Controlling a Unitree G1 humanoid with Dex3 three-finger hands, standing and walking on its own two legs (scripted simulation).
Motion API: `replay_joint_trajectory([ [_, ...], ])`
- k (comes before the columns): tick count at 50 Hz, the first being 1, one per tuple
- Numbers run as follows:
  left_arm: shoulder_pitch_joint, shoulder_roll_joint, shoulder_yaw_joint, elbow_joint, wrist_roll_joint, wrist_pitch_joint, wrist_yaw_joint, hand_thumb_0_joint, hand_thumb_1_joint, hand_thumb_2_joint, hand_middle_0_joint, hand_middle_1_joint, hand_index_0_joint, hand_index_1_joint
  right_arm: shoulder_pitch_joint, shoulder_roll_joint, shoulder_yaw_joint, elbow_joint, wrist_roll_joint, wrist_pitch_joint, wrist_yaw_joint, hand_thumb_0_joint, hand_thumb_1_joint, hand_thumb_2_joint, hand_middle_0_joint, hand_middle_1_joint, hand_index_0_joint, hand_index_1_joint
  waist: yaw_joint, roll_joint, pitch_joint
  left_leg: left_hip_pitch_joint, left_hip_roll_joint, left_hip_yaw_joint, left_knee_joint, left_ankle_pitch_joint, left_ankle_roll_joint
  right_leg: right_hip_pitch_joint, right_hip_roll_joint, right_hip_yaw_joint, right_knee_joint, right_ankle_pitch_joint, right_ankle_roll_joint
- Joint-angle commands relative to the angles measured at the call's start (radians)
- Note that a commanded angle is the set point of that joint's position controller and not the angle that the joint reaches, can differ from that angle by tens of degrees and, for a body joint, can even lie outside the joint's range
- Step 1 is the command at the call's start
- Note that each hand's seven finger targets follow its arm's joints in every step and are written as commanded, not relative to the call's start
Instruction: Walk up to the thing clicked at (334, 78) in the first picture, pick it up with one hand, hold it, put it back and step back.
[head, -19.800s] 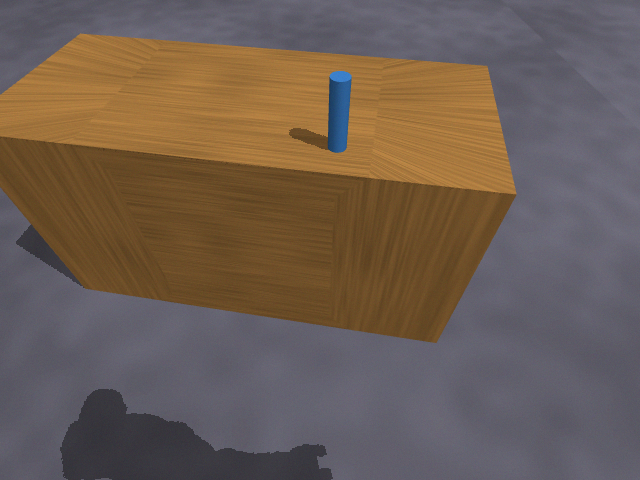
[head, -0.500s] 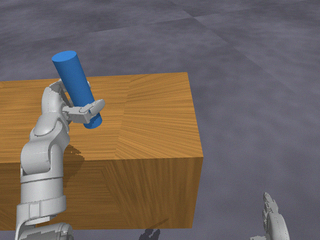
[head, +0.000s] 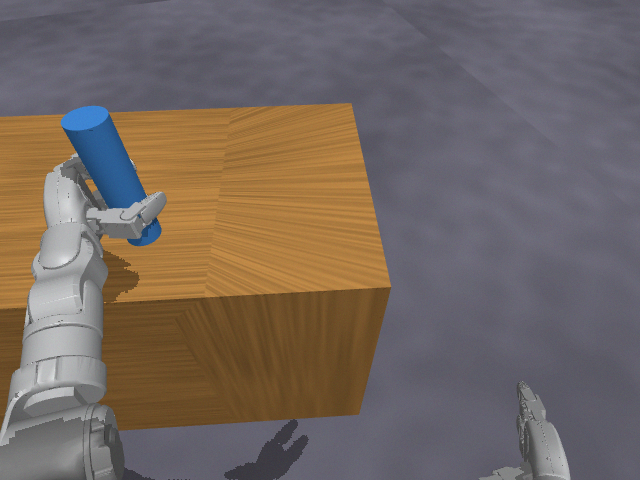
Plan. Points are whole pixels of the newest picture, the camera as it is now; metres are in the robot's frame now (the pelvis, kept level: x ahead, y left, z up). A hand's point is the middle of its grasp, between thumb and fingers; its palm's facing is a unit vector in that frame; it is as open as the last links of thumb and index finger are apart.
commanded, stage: crouch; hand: left
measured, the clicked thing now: (119, 184) +0.40 +0.23 +0.18
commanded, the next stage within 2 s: lower in 0.56 s
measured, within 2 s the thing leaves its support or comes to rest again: rests again in 2.00 s
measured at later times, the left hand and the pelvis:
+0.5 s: hand (128, 204) +0.45 +0.25 +0.10, palm faces +0.25 -0.97 +0.00, open 7.9 cm; pelvis +0.01 +0.01 -0.01, yaw -1 degrees
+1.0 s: hand (137, 222) +0.46 +0.26 +0.05, palm faces +0.25 -0.97 +0.01, open 7.9 cm; pelvis +0.01 +0.01 -0.03, yaw -1 degrees
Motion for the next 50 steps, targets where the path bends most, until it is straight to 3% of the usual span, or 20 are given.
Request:
replay_joint_trajectory([
  [1, -0.45, 0.261, 0.057, -0.153, -0.014, -0.135, -0.013, 0.0, 0.291, 1.36, -1.383, -1.528, -1.435, -1.504, -0.062, -0.131, -0.036, -0.165, 0.006, -0.03, -0.007, 0.0, 0.568, -0.043, 0.05, 0.05, 0.05, 0.05, 0.001, -0.006, -0.325, 0.222, -0.01, -0.008, -0.036, 0.179, 0.019, -0.016, 0.008, -0.023, -0.08, 0.226, -0.008],
  [12, -0.479, 0.327, 0.084, -0.005, -0.007, -0.255, -0.049, 0.0, 0.25, 1.375, -1.408, -1.553, -1.457, -1.532, -0.057, -0.152, -0.041, -0.26, 0.005, 0.022, 0.0, 0.0, 0.561, -0.045, 0.05, 0.05, 0.05, 0.05, -0.029, 0.012, -0.369, 0.194, -0.002, -0.011, 0.021, 0.201, 0.027, -0.076, 0.007, -0.014, -0.038, 0.24, -0.008],
  [15, -0.522, 0.313, 0.056, -0.037, -0.007, -0.279, -0.06, 0.0, 0.261, 1.375, -1.414, -1.548, -1.457, -1.532, -0.028, -0.128, -0.022, -0.253, 0.005, 0.038, 0.004, 0.0, 0.559, -0.045, 0.05, 0.05, 0.05, 0.05, -0.031, 0.056, -0.376, 0.196, 0.001, -0.011, 0.031, 0.194, 0.023, -0.101, 0.01, -0.017, -0.023, 0.227, -0.012],
  [17, -0.424, 0.333, 0.084, 0.105, -0.003, -0.277, -0.062, 0.0, 0.258, 1.372, -1.421, -1.554, -1.467, -1.535, -0.057, -0.154, -0.033, -0.3, 0.005, 0.042, 0.004, 0.0, 0.557, -0.046, 0.05, 0.05, 0.05, 0.05, -0.032, 0.012, -0.334, 0.149, 0.003, -0.015, 0.041, 0.188, 0.026, -0.103, 0.012, -0.02, -0.013, 0.218, -0.012],
  [18, -0.538, 0.337, 0.067, -0.059, -0.011, -0.301, -0.069, 0.0, 0.262, 1.375, -1.425, -1.553, -1.468, -1.536, -0.002, -0.122, -0.014, -0.254, 0.004, 0.052, 0.009, 0.0, 0.56, -0.045, 0.05, 0.05, 0.05, 0.05, -0.023, 0.09, -0.421, 0.197, 0.004, -0.015, 0.053, 0.23, 0.024, -0.102, 0.012, -0.017, 0.0, 0.252, -0.015],
  [19, -0.474, 0.347, 0.086, 0.074, -0.01, -0.292, -0.068, 0.0, 0.249, 1.379, -1.434, -1.563, -1.476, -1.547, -0.043, -0.154, -0.033, -0.305, 0.005, 0.053, 0.007, 0.0, 0.554, -0.046, 0.05, 0.05, 0.05, 0.05, -0.041, 0.045, -0.384, 0.18, 0.007, -0.019, 0.059, 0.224, 0.026, -0.124, 0.015, -0.022, 0.002, 0.238, -0.014],
  [25, -0.508, 0.381, 0.101, 0.019, -0.013, -0.328, -0.077, 0.0, 0.243, 1.358, -1.44, -1.557, -1.482, -1.54, 0.0, -0.157, -0.04, -0.32, 0.003, 0.074, 0.008, 0.0, 0.548, -0.047, 0.049, 0.05, 0.05, 0.05, -0.039, 0.065, -0.428, 0.176, 0.011, -0.022, 0.096, 0.26, 0.028, -0.141, 0.02, -0.021, 0.032, 0.257, -0.012],
  [28, -0.556, 0.366, 0.076, -0.014, -0.013, -0.343, -0.083, 0.0, 0.239, 1.372, -1.452, -1.569, -1.488, -1.557, 0.0, -0.143, -0.029, -0.339, 0.002, 0.077, 0.012, 0.0, 0.541, -0.05, 0.049, 0.05, 0.05, 0.05, -0.046, 0.095, -0.443, 0.172, 0.011, -0.02, 0.11, 0.234, 0.024, -0.157, 0.018, -0.017, 0.05, 0.238, -0.014],
  [29, -0.469, 0.366, 0.097, 0.09, -0.009, -0.333, -0.08, 0.0, 0.235, 1.366, -1.442, -1.557, -1.477, -1.547, -0.003, -0.157, -0.029, -0.367, 0.001, 0.079, 0.009, 0.0, 0.541, -0.05, 0.049, 0.05, 0.05, 0.05, -0.053, 0.04, -0.415, 0.15, 0.014, -0.023, 0.117, 0.235, 0.029, -0.165, 0.021, -0.02, 0.052, 0.237, -0.012],
  [30, -0.551, 0.369, 0.076, -0.01, -0.009, -0.347, -0.085, 0.0, 0.242, 1.368, -1.438, -1.554, -1.474, -1.543, -0.008, -0.139, -0.025, -0.361, 0.003, 0.085, 0.011, 0.0, 0.543, -0.049, 0.049, 0.05, 0.05, 0.05, -0.04, 0.086, -0.432, 0.143, 0.011, -0.022, 0.117, 0.226, 0.025, -0.165, 0.019, -0.017, 0.058, 0.232, -0.015],
  [31, -0.474, 0.386, 0.113, 0.105, -0.012, -0.339, -0.081, 0.0, 0.214, 1.355, -1.44, -1.555, -1.476, -1.545, -0.006, -0.167, -0.038, -0.391, 0.002, 0.082, 0.01, 0.0, 0.539, -0.05, 0.049, 0.05, 0.049, 0.05, -0.053, 0.047, -0.406, 0.13, 0.012, -0.021, 0.123, 0.217, 0.028, -0.165, 0.021, -0.019, 0.06, 0.223, -0.013],
  [32, -0.547, 0.368, 0.085, 0.002, -0.013, -0.351, -0.085, 0.0, 0.228, 1.362, -1.436, -1.549, -1.473, -1.538, 0.011, -0.135, -0.018, -0.372, 0.001, 0.087, 0.014, 0.0, 0.546, -0.048, 0.05, 0.05, 0.05, 0.05, -0.037, 0.078, -0.441, 0.132, 0.014, -0.026, 0.124, 0.222, 0.025, -0.16, 0.022, -0.021, 0.07, 0.227, -0.016],
  [33, -0.486, 0.369, 0.103, 0.122, -0.012, -0.341, -0.084, 0.0, 0.221, 1.356, -1.43, -1.542, -1.463, -1.534, 0.01, -0.143, -0.019, -0.399, 0.002, 0.09, 0.014, 0.0, 0.542, -0.05, 0.049, 0.05, 0.05, 0.05, -0.057, 0.035, -0.415, 0.111, 0.011, -0.021, 0.136, 0.217, 0.031, -0.175, 0.02, -0.016, 0.066, 0.227, -0.01],
  [34, -0.531, 0.373, 0.095, 0.023, -0.013, -0.35, -0.09, 0.0, 0.223, 1.319, -1.437, -1.518, -1.453, -1.523, 0.013, -0.146, -0.027, -0.392, 0.001, 0.095, 0.014, 0.0, 0.543, -0.051, 0.049, 0.05, 0.049, 0.05, -0.042, 0.068, -0.453, 0.127, 0.013, -0.024, 0.132, 0.225, 0.028, -0.176, 0.021, -0.018, 0.074, 0.23, -0.015],
  [35, -0.439, 0.379, 0.116, 0.181, -0.006, -0.335, -0.087, 0.0, 0.248, 1.309, -1.423, -1.508, -1.442, -1.51, 0.044, -0.136, -0.014, -0.38, -0.001, 0.098, 0.015, 0.0, 0.543, -0.05, 0.049, 0.05, 0.049, 0.05, -0.055, 0.036, -0.36, 0.086, 0.017, -0.027, 0.132, 0.205, 0.027, -0.204, 0.027, -0.025, 0.077, 0.199, -0.016],
  [36, -0.46, 0.34, 0.082, 0.139, -0.002, -0.342, -0.091, 0.0, 0.253, 1.312, -1.436, -1.514, -1.458, -1.514, 0.04, -0.116, 0.003, -0.376, -0.003, 0.102, 0.022, 0.0, 0.546, -0.049, 0.049, 0.049, 0.049, 0.049, -0.048, 0.053, -0.358, 0.067, 0.019, -0.031, 0.13, 0.183, 0.023, -0.229, 0.027, -0.026, 0.084, 0.178, -0.02],
  [41, -0.522, 0.366, 0.092, 0.089, -0.004, -0.382, -0.09, 0.0, 0.316, 1.319, -1.439, -1.511, -1.462, -1.508, 0.059, -0.143, -0.017, -0.442, -0.008, 0.104, 0.029, 0.0, 0.554, -0.046, 0.049, 0.05, 0.049, 0.05, -0.057, 0.072, -0.418, 0.043, 0.015, -0.027, 0.165, 0.132, 0.026, -0.256, 0.024, -0.019, 0.111, 0.148, -0.02],
  [43, -0.569, 0.431, 0.132, 0.051, 0.001, -0.401, -0.083, 0.0, 0.31, 1.301, -1.427, -1.5, -1.451, -1.495, 0.055, -0.2, -0.07, -0.463, -0.013, 0.104, 0.021, 0.0, 0.544, -0.048, 0.049, 0.05, 0.049, 0.05, -0.063, 0.098, -0.488, 0.093, 0.021, -0.034, 0.179, 0.155, 0.021, -0.259, 0.028, -0.023, 0.132, 0.156, -0.021],
  [45, -0.571, 0.363, 0.084, 0.051, 0.004, -0.414, -0.086, 0.0, 0.306, 1.296, -1.428, -1.494, -1.45, -1.49, 0.044, -0.141, -0.006, -0.521, -0.014, 0.101, 0.031, 0.0, 0.54, -0.05, 0.049, 0.05, 0.049, 0.05, -0.07, 0.089, -0.495, 0.087, 0.026, -0.042, 0.195, 0.169, 0.023, -0.276, 0.028, -0.026, 0.144, 0.159, -0.021],
  [50, -0.479, 0.379, 0.114, 0.146, 0.009, -0.432, -0.083, 0.0, 0.314, 1.318, -1.435, -1.498, -1.447, -1.504, 0.083, -0.146, -0.018, -0.5, -0.018, 0.111, 0.031, 0.0, 0.531, -0.055, 0.049, 0.05, 0.049, 0.05, -0.072, 0.092, -0.473, 0.056, 0.028, -0.05, 0.221, 0.193, 0.018, -0.303, 0.033, -0.03, 0.17, 0.159, -0.024],
])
